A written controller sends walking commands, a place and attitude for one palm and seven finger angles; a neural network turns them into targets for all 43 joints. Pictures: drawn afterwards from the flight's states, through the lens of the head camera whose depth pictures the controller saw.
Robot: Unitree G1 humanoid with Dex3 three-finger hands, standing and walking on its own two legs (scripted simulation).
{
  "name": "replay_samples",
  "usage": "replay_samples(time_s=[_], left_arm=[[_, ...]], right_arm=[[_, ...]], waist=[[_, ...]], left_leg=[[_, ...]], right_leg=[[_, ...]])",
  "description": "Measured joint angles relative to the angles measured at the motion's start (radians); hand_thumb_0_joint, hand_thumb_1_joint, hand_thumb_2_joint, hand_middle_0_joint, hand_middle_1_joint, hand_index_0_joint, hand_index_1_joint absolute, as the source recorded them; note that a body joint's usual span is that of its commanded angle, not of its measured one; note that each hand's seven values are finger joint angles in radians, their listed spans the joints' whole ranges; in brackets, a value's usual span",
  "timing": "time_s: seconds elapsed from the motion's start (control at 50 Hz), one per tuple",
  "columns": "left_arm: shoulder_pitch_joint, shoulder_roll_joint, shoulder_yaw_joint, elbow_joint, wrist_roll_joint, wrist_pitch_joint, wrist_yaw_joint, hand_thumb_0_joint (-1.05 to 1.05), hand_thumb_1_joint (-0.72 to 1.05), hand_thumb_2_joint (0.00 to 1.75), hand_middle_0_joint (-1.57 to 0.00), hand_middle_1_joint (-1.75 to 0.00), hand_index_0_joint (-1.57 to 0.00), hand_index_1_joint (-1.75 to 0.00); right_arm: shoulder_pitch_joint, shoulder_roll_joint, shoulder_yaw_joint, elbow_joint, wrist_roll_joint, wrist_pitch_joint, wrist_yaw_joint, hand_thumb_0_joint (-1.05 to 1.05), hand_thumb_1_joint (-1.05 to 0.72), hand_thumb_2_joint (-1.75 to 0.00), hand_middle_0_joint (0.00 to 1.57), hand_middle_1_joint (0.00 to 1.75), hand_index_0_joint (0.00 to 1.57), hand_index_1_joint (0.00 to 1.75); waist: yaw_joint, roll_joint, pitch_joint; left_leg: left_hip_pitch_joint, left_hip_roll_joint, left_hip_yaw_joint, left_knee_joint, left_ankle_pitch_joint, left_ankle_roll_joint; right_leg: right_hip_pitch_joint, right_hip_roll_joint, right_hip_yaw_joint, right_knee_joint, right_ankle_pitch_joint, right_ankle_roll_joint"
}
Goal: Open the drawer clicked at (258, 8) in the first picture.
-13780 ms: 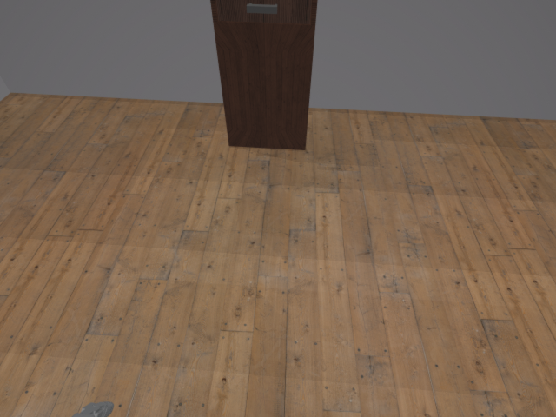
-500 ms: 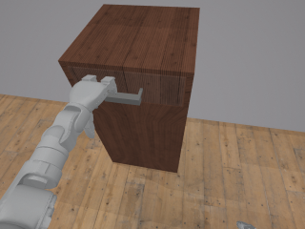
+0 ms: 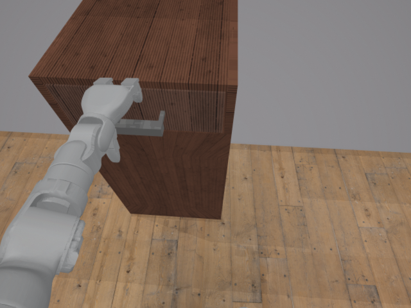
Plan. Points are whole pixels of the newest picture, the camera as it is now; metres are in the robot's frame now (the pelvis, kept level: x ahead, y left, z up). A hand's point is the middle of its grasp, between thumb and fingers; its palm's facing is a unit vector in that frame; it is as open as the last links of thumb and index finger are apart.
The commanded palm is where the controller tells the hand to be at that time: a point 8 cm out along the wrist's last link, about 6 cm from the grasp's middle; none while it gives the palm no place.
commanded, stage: move the hooked fingers above the handle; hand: left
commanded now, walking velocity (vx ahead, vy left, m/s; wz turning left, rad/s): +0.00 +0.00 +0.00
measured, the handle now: (138, 120) +0.53 +0.14 +0.01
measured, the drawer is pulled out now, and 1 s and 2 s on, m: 0.00 0.00 0.00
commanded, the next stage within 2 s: lower the fingers behind the handle in 0.66 s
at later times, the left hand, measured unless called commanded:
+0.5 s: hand (118, 119) +0.48 +0.17 +0.07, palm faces -0.04 -0.01 -1.00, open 13.8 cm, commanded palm +0.47 +0.18 +0.13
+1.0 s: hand (118, 127) +0.48 +0.17 +0.05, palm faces -0.07 -0.01 -1.00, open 13.8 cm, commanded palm +0.47 +0.18 +0.11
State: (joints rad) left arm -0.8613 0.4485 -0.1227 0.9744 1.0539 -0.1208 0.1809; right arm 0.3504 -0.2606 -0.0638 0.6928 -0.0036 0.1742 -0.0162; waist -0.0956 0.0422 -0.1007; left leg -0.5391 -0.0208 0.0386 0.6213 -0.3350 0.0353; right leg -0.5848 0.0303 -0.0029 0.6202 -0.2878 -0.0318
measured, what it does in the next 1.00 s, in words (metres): stands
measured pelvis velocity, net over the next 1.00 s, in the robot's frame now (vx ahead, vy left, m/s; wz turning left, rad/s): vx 0.00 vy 0.00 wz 0.01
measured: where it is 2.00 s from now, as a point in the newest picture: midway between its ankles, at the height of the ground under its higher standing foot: outside the picture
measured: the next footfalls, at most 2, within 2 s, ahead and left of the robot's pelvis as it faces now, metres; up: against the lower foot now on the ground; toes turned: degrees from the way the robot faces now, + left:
none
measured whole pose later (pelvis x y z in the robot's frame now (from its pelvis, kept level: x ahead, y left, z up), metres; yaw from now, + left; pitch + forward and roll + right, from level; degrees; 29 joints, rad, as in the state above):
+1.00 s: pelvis +0.00 +0.00 +0.00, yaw +1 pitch +15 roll +0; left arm -0.87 0.44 -0.14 1.01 1.07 -0.13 0.21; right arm 0.33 -0.25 -0.06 0.67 0.00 0.16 -0.02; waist -0.09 0.04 -0.11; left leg -0.58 -0.02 0.03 0.66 -0.34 0.03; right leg -0.62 0.03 -0.01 0.65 -0.30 -0.03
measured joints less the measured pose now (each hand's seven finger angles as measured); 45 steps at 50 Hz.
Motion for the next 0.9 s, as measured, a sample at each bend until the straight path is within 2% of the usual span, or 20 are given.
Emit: replay_samples(time_s=[0.06, 0.24, 0.48, 0.66, 0.8, 0.9], left_arm=[[-0.015, 0.004, 0.011, 0.024, 0.005, 0.007, 0.006, 0.00, -0.48, 0.30, -0.32, -1.20, -0.32, -1.20], [0.003, 0.009, 0.020, 0.021, 0.007, 0.011, 0.007, 0.00, -0.48, 0.30, -0.32, -1.20, -0.33, -1.21], [-0.016, -0.022, -0.025, 0.010, 0.007, 0.009, 0.016, -0.01, -0.48, 0.30, -0.32, -1.20, -0.32, -1.20], [-0.009, -0.021, 0.004, 0.018, 0.012, 0.034, 0.014, 0.00, -0.48, 0.30, -0.32, -1.20, -0.32, -1.20], [0.021, -0.016, -0.013, -0.016, 0.002, 0.012, -0.006, 0.00, -0.48, 0.30, -0.32, -1.20, -0.32, -1.20], [0.009, -0.009, -0.014, 0.011, 0.007, 0.001, 0.009, 0.00, -0.48, 0.30, -0.32, -1.20, -0.32, -1.20]], right_arm=[[0.006, 0.000, 0.001, -0.001, 0.000, -0.002, 0.000, 0.00, -0.91, -0.90, 0.20, 0.30, 0.20, 0.30], [0.008, 0.007, 0.003, -0.009, 0.001, -0.002, 0.000, 0.00, -0.91, -0.90, 0.20, 0.30, 0.20, 0.30], [-0.022, 0.009, 0.002, -0.018, 0.000, -0.014, 0.005, 0.00, -0.91, -0.90, 0.20, 0.30, 0.20, 0.30], [-0.033, 0.011, 0.012, -0.035, 0.001, -0.006, 0.003, 0.00, -0.91, -0.90, 0.20, 0.30, 0.20, 0.30], [-0.021, 0.011, 0.008, -0.030, 0.003, -0.001, 0.000, 0.00, -0.91, -0.90, 0.20, 0.30, 0.20, 0.30], [-0.026, 0.009, 0.011, -0.021, 0.004, -0.007, -0.004, 0.00, -0.91, -0.90, 0.20, 0.30, 0.20, 0.30]], waist=[[-0.009, 0.001, -0.002], [-0.005, 0.004, -0.008], [0.009, 0.003, -0.010], [0.006, 0.005, -0.014], [0.015, 0.005, -0.007], [0.009, -0.001, -0.002]], left_leg=[[-0.011, 0.003, 0.003, 0.005, -0.003, 0.000], [-0.009, 0.006, 0.007, 0.004, -0.003, 0.001], [-0.012, -0.002, -0.007, 0.017, -0.006, 0.002], [-0.002, 0.001, 0.004, 0.012, -0.007, 0.002], [0.011, 0.001, -0.002, 0.006, -0.004, 0.000], [-0.005, 0.000, -0.008, 0.016, -0.005, -0.002]], right_leg=[[-0.011, 0.003, 0.003, 0.003, 0.000, 0.000], [-0.010, 0.006, 0.007, -0.002, 0.003, 0.001], [-0.006, -0.003, -0.007, 0.010, -0.005, 0.002], [-0.003, 0.002, 0.004, 0.011, -0.005, 0.001], [0.012, 0.001, -0.002, 0.004, -0.004, 0.000], [-0.001, 0.000, -0.008, 0.013, -0.006, -0.002]])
